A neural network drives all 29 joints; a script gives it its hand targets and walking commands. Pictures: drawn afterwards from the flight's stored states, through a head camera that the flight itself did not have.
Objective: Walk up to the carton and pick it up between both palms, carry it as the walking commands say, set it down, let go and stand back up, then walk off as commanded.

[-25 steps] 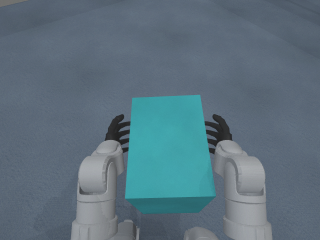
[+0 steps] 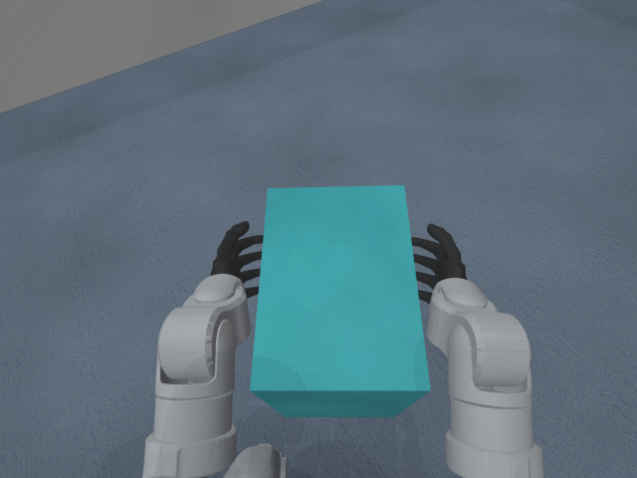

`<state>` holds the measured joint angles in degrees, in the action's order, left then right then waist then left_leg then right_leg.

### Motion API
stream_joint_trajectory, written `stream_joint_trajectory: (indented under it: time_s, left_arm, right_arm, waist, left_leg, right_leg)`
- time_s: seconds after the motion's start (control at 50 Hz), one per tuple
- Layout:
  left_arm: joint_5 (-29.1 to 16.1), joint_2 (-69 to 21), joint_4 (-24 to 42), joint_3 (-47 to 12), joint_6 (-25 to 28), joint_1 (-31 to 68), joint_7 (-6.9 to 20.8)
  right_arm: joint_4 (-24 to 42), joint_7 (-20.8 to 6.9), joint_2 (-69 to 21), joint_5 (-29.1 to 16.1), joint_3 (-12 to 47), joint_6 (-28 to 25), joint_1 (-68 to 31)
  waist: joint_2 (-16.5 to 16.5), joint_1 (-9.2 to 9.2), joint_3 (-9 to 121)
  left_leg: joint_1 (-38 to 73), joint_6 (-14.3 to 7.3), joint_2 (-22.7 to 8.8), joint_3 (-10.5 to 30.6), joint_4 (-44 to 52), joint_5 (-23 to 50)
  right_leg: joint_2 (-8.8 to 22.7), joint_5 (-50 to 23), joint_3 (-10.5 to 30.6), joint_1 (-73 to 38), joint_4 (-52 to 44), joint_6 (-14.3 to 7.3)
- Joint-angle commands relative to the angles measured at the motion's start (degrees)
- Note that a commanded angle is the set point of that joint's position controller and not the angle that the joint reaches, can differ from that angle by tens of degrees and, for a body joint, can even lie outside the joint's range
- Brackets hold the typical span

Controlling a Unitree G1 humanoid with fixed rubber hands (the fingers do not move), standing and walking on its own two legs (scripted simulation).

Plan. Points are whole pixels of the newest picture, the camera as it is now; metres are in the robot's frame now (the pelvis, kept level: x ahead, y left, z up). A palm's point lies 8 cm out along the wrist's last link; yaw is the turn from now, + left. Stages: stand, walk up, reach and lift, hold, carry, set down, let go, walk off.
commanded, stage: carry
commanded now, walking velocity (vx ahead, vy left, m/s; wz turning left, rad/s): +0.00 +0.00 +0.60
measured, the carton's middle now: (337, 314) +0.30 -0.01 +0.02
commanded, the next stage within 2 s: none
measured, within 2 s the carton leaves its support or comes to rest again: neither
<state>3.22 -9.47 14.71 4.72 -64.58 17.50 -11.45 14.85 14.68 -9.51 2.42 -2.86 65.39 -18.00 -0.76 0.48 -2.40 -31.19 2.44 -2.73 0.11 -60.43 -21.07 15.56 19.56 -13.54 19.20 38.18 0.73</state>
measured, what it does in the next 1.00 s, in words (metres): steps to the left, turning left: left foot, then right foot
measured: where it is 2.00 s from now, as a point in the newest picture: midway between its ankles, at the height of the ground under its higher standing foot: outside the picture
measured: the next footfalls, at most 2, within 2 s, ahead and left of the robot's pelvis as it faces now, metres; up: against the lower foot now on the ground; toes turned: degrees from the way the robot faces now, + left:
left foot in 0.14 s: +0.09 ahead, +0.21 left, +0.00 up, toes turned +5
right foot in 0.44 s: +0.01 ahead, +0.06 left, +0.00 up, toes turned +4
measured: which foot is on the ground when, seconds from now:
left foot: up 0.00-0.12, down 0.14-0.46, up 0.48-0.84, down 0.86-1.00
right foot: down 0.00-0.14, up 0.16-0.42, down 0.44-0.86, up 0.88-1.00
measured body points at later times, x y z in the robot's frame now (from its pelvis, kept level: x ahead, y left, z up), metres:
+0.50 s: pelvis -0.04 +0.11 -0.01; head +0.02 +0.11 +0.44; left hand +0.25 +0.31 +0.07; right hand +0.30 +0.06 +0.06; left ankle +0.03 +0.21 -0.72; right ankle -0.03 +0.05 -0.74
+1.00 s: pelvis -0.08 +0.22 -0.01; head -0.06 +0.25 +0.44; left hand +0.16 +0.46 +0.06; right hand +0.26 +0.23 +0.07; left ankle -0.08 +0.37 -0.73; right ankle -0.07 +0.12 -0.70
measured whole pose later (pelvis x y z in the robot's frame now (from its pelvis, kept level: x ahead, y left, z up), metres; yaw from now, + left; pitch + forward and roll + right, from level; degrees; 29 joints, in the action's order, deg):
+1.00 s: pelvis -0.08 +0.22 -0.01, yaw +23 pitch +1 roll -1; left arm 3.2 -9.3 14.0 4.8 -66.3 16.9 -11.4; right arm 14.0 14.6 -9.6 2.7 -2.9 67.5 -18.2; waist 1.1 0.2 -2.7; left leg -24.1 1.0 -2.0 1.6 -38.5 -15.3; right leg 4.2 34.5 -10.5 23.2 54.9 4.0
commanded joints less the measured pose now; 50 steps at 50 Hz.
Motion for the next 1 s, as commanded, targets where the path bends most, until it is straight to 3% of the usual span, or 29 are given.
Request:
stream_joint_trajectory:
  time_s: [0.0,0.06,0.08,0.1,0.12,0.14,0.16,0.18,0.24,0.28,0.34,0.36,0.4,0.42,0.44,0.46,0.5,0.52,0.6,0.7,0.76,0.8,0.82,0.84,0.86,0.88,0.92,0.96,0.98]
  left_arm:
    - [-14.99,-50.99,5.44,-24.62,0.0,14.21,6.49]
    - [-14.3,-50.48,5.71,-25.33,0.01,14.15,6.15]
    - [-15.19,-51.46,8.06,-27.22,-0.14,20.3,5.79]
    - [-14.12,-51.72,5.46,-26.62,-0.44,18.83,6.06]
    - [-13.34,-51.55,4.72,-27.5,-0.92,17.49,5.78]
    - [-14.23,-53.62,4.43,-28.92,-1.02,20.18,6.13]
    - [-14.02,-55.54,1.9,-29.69,-1.4,17.72,6.12]
    - [-14.03,-55.54,2.51,-31.28,-0.88,20.46,5.37]
    - [-15.97,-57.26,8.9,-34.67,0.38,27.4,4.96]
    - [-17.03,-57.34,12.43,-35.3,1.28,28.43,4.86]
    - [-16.89,-56.11,11.16,-33.69,1.81,25.6,5.27]
    - [-16.1,-56.37,7.94,-33.19,1.55,21.6,5.36]
    - [-13.85,-56.23,2.85,-29.88,1.61,12.93,5.94]
    - [-13.51,-55.0,3.68,-29.24,1.93,13.99,6.04]
    - [-14.35,-55.25,3.51,-28.94,2.3,16.8,5.99]
    - [-14.08,-55.18,5.69,-29.62,2.18,17.64,6.42]
    - [-15.43,-54.1,7.68,-29.62,2.17,20.54,6.96]
    - [-15.39,-54.1,9.06,-30.02,2.14,22.51,7.0]
    - [-13.07,-48.63,2.97,-25.44,0.59,16.36,6.62]
    - [-13.28,-49.07,0.19,-23.63,-0.72,11.88,6.98]
    - [-14.13,-51.35,3.44,-26.46,-0.55,16.98,6.38]
    - [-14.56,-51.78,7.77,-27.92,0.21,20.93,6.17]
    - [-14.44,-51.71,7.29,-28.72,-0.19,22.81,5.92]
    - [-13.44,-52.35,3.82,-28.53,-0.66,20.4,5.93]
    - [-14.02,-53.78,2.53,-29.89,-0.69,20.07,6.07]
    - [-14.64,-55.16,1.59,-31.12,-1.32,21.61,6.05]
    - [-15.4,-54.9,6.62,-33.1,-0.41,25.08,5.55]
    - [-17.36,-58.38,10.28,-36.63,0.2,31.19,6.1]
    - [-18.05,-58.74,11.1,-37.05,0.29,32.58,6.24]
  right_arm:
    - [13.46,-6.5,-51.57,-16.19,29.74,-0.14,-24.38]
    - [11.41,-7.56,-50.36,-16.73,29.4,0.34,-22.8]
    - [11.33,-7.85,-49.91,-16.64,28.29,0.43,-24.06]
    - [10.65,-8.4,-50.22,-17.03,28.42,0.12,-25.57]
    - [8.84,-8.4,-48.47,-16.3,27.54,0.09,-23.58]
    - [7.85,-8.35,-49.76,-14.97,25.85,-0.23,-22.13]
    - [6.72,-8.9,-50.15,-14.14,25.02,-0.08,-20.87]
    - [7.77,-9.63,-49.85,-15.97,25.64,-0.38,-25.0]
    - [6.89,-10.69,-52.64,-17.11,24.52,-1.56,-25.57]
    - [8.27,-10.54,-51.85,-16.21,23.61,-3.11,-25.0]
    - [9.85,-9.99,-52.03,-15.67,25.71,-3.93,-22.75]
    - [12.06,-9.45,-50.62,-14.96,25.96,-4.29,-23.49]
    - [11.96,-9.05,-51.51,-14.9,28.7,-4.44,-21.76]
    - [11.61,-8.99,-51.72,-14.81,29.1,-4.03,-21.41]
    - [11.22,-8.45,-51.95,-14.8,29.62,-3.69,-21.41]
    - [11.74,-9.14,-53.03,-15.27,30.07,-2.92,-22.35]
    - [14.48,-8.58,-51.5,-16.75,29.73,-3.47,-27.61]
    - [13.57,-8.82,-52.83,-16.85,30.24,-3.09,-28.01]
    - [9.33,-7.33,-51.4,-14.86,30.19,-0.84,-23.61]
    - [9.79,-6.36,-50.62,-14.18,29.82,0.23,-20.81]
    - [11.13,-7.27,-50.43,-15.78,28.72,0.46,-24.5]
    - [10.05,-8.41,-52.79,-16.66,29.31,0.32,-23.85]
    - [8.45,-8.54,-51.82,-16.01,27.72,0.28,-22.52]
    - [7.3,-8.6,-51.51,-15.74,27.23,0.14,-23.03]
    - [9.06,-8.7,-50.78,-15.6,26.07,-0.7,-24.02]
    - [8.7,-8.99,-50.28,-14.96,25.44,-0.15,-24.93]
    - [6.75,-9.19,-51.02,-14.23,24.11,-0.98,-22.02]
    - [4.58,-10.34,-55.39,-14.54,23.54,-1.71,-20.89]
    - [5.28,-10.42,-54.99,-13.95,23.2,-1.92,-21.0]
  waist:
    - [16.69,0.04,26.58]
    - [13.84,0.51,29.06]
    - [7.13,2.28,28.67]
    - [-3.97,2.62,26.3]
    - [-21.89,1.16,22.84]
    - [-20.13,0.57,22.48]
    - [-15.98,-0.01,21.62]
    - [-17.88,0.18,24.11]
    - [-17.62,0.22,28.57]
    - [-17.45,0.42,29.2]
    - [-14.42,0.14,34.74]
    - [-15.64,-0.01,35.72]
    - [-12.77,-2.02,37.95]
    - [-3.8,-2.64,35.69]
    - [16.37,-0.57,32.37]
    - [15.36,-0.54,30.11]
    - [3.63,-0.31,28.55]
    - [3.49,-0.18,27.02]
    - [13.65,-0.21,22.28]
    - [19.63,-0.53,24.19]
    - [14.33,-0.02,29.0]
    - [7.87,1.5,29.62]
    - [-5.39,2.01,29.61]
    - [-18.82,1.02,27.4]
    - [-19.71,0.21,27.99]
    - [-13.56,-0.06,25.37]
    - [-19.84,0.87,27.68]
    - [-21.28,0.41,29.56]
    - [-17.69,0.54,28.54]
  left_leg:
    - [-4.6,0.42,0.5,-9.86,12.08,3.64]
    - [4.63,-0.69,0.31,-8.71,20.19,1.79]
    - [11.57,-1.68,-0.64,-4.92,27.6,5.55]
    - [16.47,-4.82,-3.3,7.3,32.31,26.47]
    - [20.81,-8.39,-10.64,25.67,33.54,49.13]
    - [19.79,-10.02,-11.63,33.15,34.45,51.78]
    - [20.09,-9.26,-10.37,32.88,36.46,44.14]
    - [22.13,-10.09,-10.59,34.13,37.06,32.94]
    - [21.68,-6.82,-5.48,21.85,39.65,13.58]
    - [22.11,-5.68,-3.96,22.58,42.23,16.67]
    - [28.58,-9.68,-6.05,26.05,38.7,38.48]
    - [28.62,-7.75,-4.45,24.96,39.2,41.91]
    - [13.01,-3.71,-0.96,18.8,35.74,39.81]
    - [1.07,0.61,3.8,8.53,29.74,22.34]
    - [-8.21,-0.42,6.56,1.34,13.79,-3.5]
    - [-12.37,-0.46,1.08,0.78,2.96,-9.09]
    - [-10.95,-0.94,0.08,0.23,-2.49,-3.21]
    - [-12.67,-1.29,0.44,-0.24,-3.34,-2.1]
    - [-10.89,-0.85,0.63,-5.21,-0.88,-0.02]
    - [-4.44,-1.16,2.24,-9.1,11.38,2.67]
    - [4.82,-1.62,2.24,-9.31,23.59,3.45]
    - [15.85,-2.06,0.02,-4.0,35.23,25.62]
    - [25.65,-5.66,-8.09,10.24,30.48,53.1]
    - [30.26,-9.93,-14.29,23.64,32.61,64.53]
    - [29.85,-10.62,-15.36,24.76,33.38,64.67]
    - [27.68,-9.52,-14.18,20.7,33.92,58.47]
    - [33.15,-12.16,-13.65,18.92,33.92,48.73]
    - [29.02,-12.15,-10.41,15.63,35.42,37.62]
    - [28.36,-12.39,-9.72,15.32,36.41,37.12]
  right_leg:
    - [6.72,-44.63,-2.55,-28.28,-1.5,-2.07]
    - [9.53,-36.01,-0.04,-21.63,2.76,-1.59]
    - [7.46,-22.18,-1.57,-14.35,5.57,-0.12]
    - [2.41,-6.98,-0.21,-4.73,15.77,2.25]
    - [-7.34,22.5,2.14,9.67,23.59,4.83]
    - [-10.73,27.31,9.12,13.3,28.93,4.84]
    - [-11.23,24.79,12.44,13.91,33.0,4.11]
    - [-12.03,21.17,13.98,16.5,35.93,4.44]
    - [-11.46,9.66,11.92,12.13,29.26,4.23]
    - [-15.17,9.87,9.49,6.7,16.46,3.25]
    - [-17.19,12.95,11.86,-0.05,4.08,2.13]
    - [-19.06,14.89,9.68,-4.39,-2.45,1.96]
    - [-13.8,6.71,11.02,-26.84,-19.9,0.12]
    - [-1.86,4.45,16.71,-37.59,-24.75,-2.82]
    - [15.0,-13.66,26.42,-36.02,-19.35,-6.94]
    - [20.08,-31.45,24.52,-33.14,-14.58,-12.95]
    - [12.42,-35.55,12.9,-28.56,-11.55,-10.2]
    - [11.66,-37.17,11.36,-29.64,-11.13,-9.53]
    - [7.1,-44.16,5.96,-26.69,-9.63,-6.35]
    - [1.17,-55.2,0.47,-28.18,-4.24,-2.29]
    - [2.09,-44.33,-0.41,-26.01,0.13,-2.2]
    - [-1.55,-31.74,-0.26,-18.37,7.41,1.19]
    - [-6.2,-8.6,-0.06,-2.71,15.4,3.58]
    - [-12.63,24.81,4.28,9.96,20.85,3.31]
    - [-11.84,25.26,10.05,10.09,23.73,2.11]
    - [-12.32,22.28,9.36,9.17,24.26,1.98]
    - [-13.21,15.93,10.91,14.53,20.61,2.51]
    - [-12.33,11.96,12.16,11.31,20.94,1.73]
    - [-13.69,10.65,11.3,8.37,16.39,1.35]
